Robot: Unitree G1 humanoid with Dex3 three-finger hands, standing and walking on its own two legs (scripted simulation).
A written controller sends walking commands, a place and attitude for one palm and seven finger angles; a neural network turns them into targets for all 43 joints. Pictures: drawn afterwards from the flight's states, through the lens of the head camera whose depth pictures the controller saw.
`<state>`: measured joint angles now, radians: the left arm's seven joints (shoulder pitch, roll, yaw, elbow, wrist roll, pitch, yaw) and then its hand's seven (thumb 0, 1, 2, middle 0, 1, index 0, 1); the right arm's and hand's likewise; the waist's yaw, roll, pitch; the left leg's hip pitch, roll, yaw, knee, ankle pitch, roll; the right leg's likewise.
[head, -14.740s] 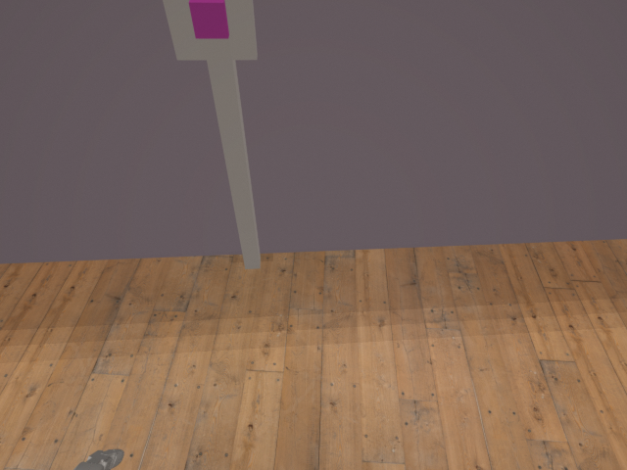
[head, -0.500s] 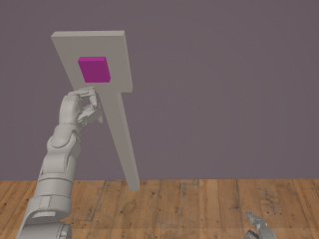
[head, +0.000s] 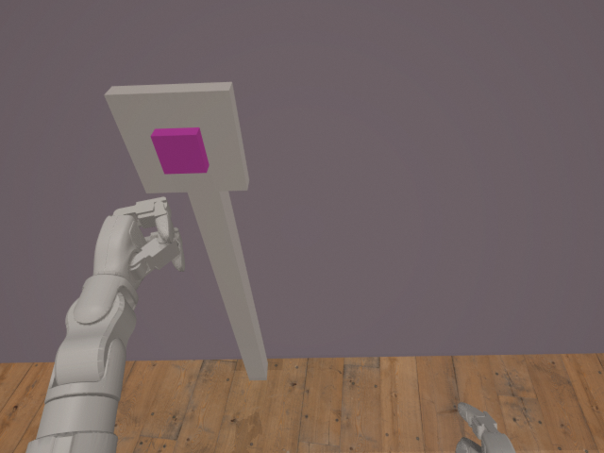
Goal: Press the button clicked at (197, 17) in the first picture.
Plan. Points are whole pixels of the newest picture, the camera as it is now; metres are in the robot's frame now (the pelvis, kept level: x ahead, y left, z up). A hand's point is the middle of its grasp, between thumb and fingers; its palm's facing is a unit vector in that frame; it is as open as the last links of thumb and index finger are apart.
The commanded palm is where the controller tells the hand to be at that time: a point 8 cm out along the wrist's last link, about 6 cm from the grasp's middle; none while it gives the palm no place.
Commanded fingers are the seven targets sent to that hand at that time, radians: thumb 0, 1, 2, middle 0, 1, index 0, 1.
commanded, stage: draw the hand back to the body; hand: left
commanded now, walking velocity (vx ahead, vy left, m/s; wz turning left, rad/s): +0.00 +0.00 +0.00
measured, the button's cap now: (181, 150) +0.50 +0.23 +0.17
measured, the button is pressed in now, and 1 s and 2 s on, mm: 0 0 0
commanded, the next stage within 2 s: step back with the hand held close in 1.20 s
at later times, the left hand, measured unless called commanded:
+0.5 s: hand (105, 308) +0.22 +0.23 +0.16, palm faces +0.32 -0.91 -0.26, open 3.1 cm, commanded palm +0.18 +0.27 +0.17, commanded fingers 0.00 0.90 0.90 -1.30 -1.50 -1.30 -1.50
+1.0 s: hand (40, 342) +0.18 +0.27 +0.17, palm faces +0.40 -0.83 -0.39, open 3.1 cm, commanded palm +0.13 +0.30 +0.18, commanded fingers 0.00 0.90 0.90 -1.30 -1.50 -1.30 -1.50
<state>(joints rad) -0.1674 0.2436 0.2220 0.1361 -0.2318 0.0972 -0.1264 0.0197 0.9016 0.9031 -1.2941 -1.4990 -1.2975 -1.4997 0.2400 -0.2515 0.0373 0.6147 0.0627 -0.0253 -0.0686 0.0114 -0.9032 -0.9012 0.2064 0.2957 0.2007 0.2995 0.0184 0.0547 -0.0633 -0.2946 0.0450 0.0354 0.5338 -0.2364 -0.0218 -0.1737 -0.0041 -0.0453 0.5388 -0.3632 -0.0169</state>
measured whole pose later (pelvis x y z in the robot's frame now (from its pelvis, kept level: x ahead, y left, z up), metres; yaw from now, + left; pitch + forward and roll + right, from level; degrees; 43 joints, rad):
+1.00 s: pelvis +0.00 +0.03 +0.01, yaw -1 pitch -5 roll +0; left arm 0.55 0.32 0.28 -0.48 -0.05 -0.11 0.10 0.02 0.89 0.90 -1.30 -1.50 -1.30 -1.50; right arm 0.19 -0.22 0.03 0.62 -0.01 -0.07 -0.08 0.01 -0.90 -0.90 0.21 0.30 0.20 0.30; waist 0.08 0.05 0.02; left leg -0.14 0.02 0.06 0.42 -0.20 0.01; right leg 0.01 -0.02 -0.03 0.36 -0.28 0.02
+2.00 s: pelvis -0.09 +0.05 +0.00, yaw +0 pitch +0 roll -3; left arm 0.62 0.40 0.37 -0.59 -0.03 -0.23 0.14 0.02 0.89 0.90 -1.30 -1.50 -1.30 -1.50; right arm 0.22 -0.22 0.00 0.52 0.01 -0.04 -0.08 0.01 -0.90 -0.90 0.21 0.30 0.20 0.30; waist 0.00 0.04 0.04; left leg -0.44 0.03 0.04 0.55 -0.14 0.05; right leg -0.30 0.00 -0.01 0.52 -0.25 0.03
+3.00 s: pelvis -0.27 +0.13 +0.00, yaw -6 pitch -1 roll -2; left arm 0.62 0.41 0.35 -0.60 -0.04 -0.16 0.15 0.02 0.89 0.90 -1.30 -1.50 -1.31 -1.50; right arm 0.25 -0.21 0.00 0.65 0.00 -0.06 -0.07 0.01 -0.90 -0.90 0.21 0.30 0.20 0.30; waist 0.02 -0.01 -0.05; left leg -0.48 0.01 0.03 0.83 -0.34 0.00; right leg -0.16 0.05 -0.05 0.47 -0.30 -0.06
